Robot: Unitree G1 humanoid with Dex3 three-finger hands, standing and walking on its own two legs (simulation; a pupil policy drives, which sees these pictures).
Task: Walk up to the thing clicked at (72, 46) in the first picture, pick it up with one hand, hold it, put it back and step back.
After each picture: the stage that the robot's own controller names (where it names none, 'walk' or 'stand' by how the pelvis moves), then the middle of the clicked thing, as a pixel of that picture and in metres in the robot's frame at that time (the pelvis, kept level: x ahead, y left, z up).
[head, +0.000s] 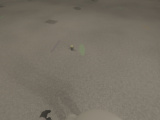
stand; (72, 47) +1.53 +0.45 -0.72
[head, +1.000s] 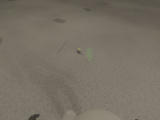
walk; (79, 51) +1.43 +0.21 -0.70
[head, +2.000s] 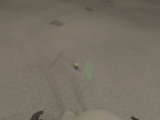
walk; (76, 66) +0.93 +0.19 -0.71
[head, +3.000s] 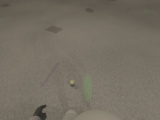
walk; (72, 83) +0.57 +0.25 -0.69
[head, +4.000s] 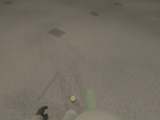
stand; (73, 99) +0.35 +0.17 -0.70
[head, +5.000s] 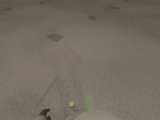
stand; (71, 104) +0.31 +0.19 -0.72
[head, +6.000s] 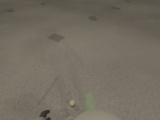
stand; (72, 103) +0.33 +0.20 -0.73
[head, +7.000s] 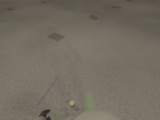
stand; (72, 104) +0.32 +0.20 -0.73
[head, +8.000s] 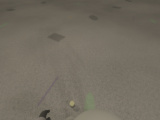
stand; (72, 104) +0.32 +0.20 -0.73
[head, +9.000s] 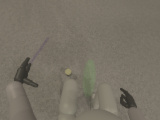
go down; (68, 72) +0.39 +0.19 -0.44
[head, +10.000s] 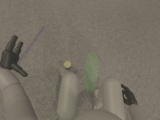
go down; (67, 65) +0.41 +0.20 -0.32
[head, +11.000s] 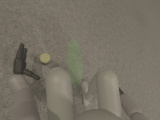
close in; (45, 59) +0.40 +0.24 -0.23
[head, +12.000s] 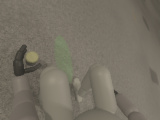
close; (31, 59) +0.41 +0.25 -0.22
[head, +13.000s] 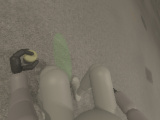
lift; (29, 57) +0.40 +0.25 -0.23
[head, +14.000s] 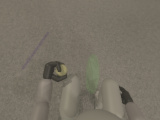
lift; (61, 72) +0.31 +0.21 -0.06
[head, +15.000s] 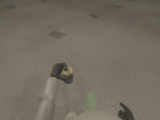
hold; (68, 75) +0.33 +0.16 +0.04
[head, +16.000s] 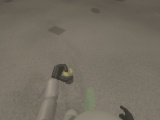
hold; (68, 76) +0.33 +0.16 +0.00
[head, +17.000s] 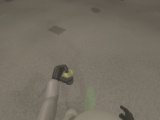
crouch; (68, 77) +0.32 +0.16 +0.00
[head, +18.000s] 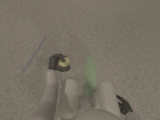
crouch; (65, 64) +0.39 +0.17 -0.09
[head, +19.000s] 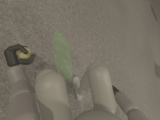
lower; (26, 56) +0.41 +0.26 -0.23
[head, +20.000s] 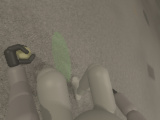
lower; (25, 56) +0.41 +0.27 -0.23
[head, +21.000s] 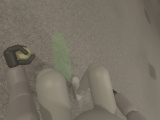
lower; (25, 56) +0.41 +0.27 -0.23
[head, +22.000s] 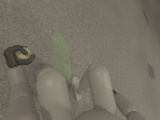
lower; (25, 56) +0.41 +0.27 -0.22
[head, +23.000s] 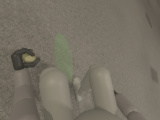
loosen; (30, 59) +0.39 +0.26 -0.22
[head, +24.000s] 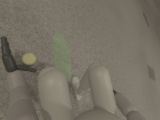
withdraw; (28, 60) +0.39 +0.25 -0.23
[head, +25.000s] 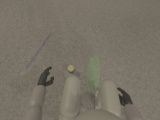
walk; (71, 69) +0.41 +0.19 -0.39
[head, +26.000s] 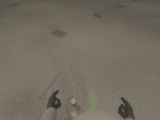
stand; (73, 102) +0.33 +0.16 -0.66
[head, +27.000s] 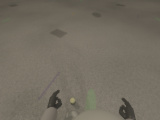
stand; (72, 101) +0.34 +0.18 -0.67
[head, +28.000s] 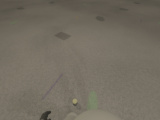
stand; (75, 102) +0.35 +0.16 -0.71
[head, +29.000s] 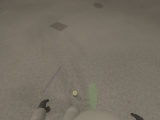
walk; (75, 93) +0.37 +0.17 -0.70
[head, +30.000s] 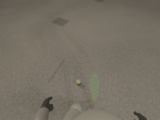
walk; (78, 82) +0.50 +0.17 -0.70
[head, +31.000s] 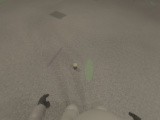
walk; (75, 66) +0.78 +0.20 -0.70
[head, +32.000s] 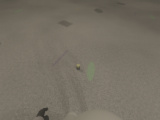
stand; (78, 67) +0.93 +0.19 -0.71
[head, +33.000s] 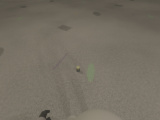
stand; (78, 69) +0.94 +0.21 -0.73
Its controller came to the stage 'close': yes
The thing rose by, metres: 0.72
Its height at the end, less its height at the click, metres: +0.00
